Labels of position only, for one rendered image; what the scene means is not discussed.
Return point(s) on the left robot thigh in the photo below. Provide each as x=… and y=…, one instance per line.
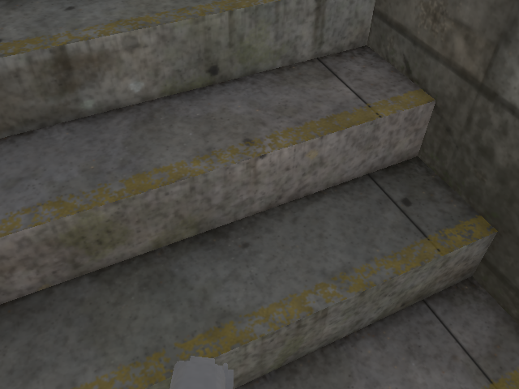
x=203, y=373

